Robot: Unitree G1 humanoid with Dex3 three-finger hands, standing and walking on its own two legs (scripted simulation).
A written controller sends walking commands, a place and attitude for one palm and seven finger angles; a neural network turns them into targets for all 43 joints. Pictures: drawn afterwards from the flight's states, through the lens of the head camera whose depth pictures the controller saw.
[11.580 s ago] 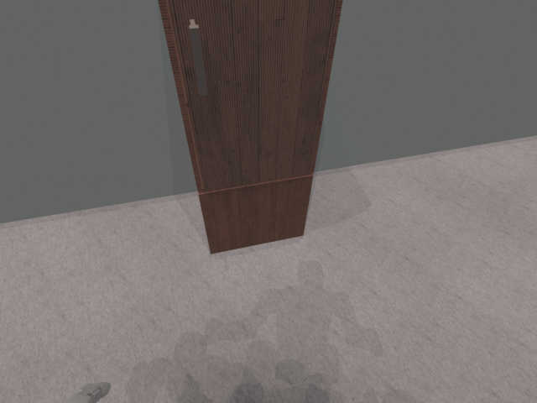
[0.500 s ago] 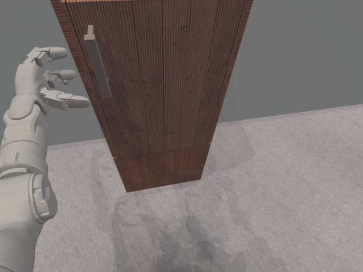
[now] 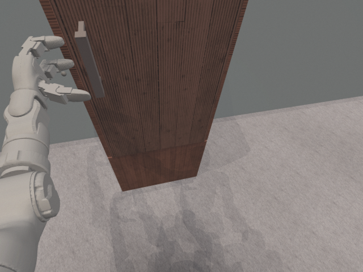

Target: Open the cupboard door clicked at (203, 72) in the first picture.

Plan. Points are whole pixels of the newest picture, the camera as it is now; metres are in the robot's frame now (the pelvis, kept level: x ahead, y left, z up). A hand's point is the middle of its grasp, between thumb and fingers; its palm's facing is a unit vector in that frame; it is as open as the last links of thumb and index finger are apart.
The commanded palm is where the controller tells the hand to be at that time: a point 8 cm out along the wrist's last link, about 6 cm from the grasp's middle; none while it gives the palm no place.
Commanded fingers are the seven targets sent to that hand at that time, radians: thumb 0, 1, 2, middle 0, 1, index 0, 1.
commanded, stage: slide the fingers in behind the handle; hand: left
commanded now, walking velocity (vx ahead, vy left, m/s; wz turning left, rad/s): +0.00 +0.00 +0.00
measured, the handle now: (91, 62) +0.54 +0.18 +0.14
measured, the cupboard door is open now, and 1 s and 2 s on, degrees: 0 0 0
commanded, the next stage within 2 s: close the thumb around the handle in 1.38 s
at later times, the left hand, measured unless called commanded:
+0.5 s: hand (81, 78) +0.49 +0.20 +0.14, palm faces +0.20 -0.98 +0.00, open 13.9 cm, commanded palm +0.46 +0.23 +0.15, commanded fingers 0.00 -0.50 0.30 -0.30 -1.20 -0.30 -1.20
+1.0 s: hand (105, 75) +0.50 +0.15 +0.14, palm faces +0.18 -0.98 +0.02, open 13.9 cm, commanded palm +0.47 +0.20 +0.15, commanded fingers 0.00 -0.50 0.30 -0.30 -1.20 -0.30 -1.20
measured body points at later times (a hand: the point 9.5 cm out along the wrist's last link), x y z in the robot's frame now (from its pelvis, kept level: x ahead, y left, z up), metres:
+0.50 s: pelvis -0.01 -0.01 +0.00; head +0.06 +0.00 +0.44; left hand +0.47 +0.25 +0.14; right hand +0.03 -0.28 -0.11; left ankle +0.00 +0.06 -0.72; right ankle -0.01 -0.10 -0.72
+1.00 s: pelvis -0.01 -0.03 +0.00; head +0.06 -0.02 +0.45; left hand +0.48 +0.20 +0.15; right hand +0.01 -0.29 -0.12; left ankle +0.00 +0.06 -0.72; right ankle -0.01 -0.10 -0.72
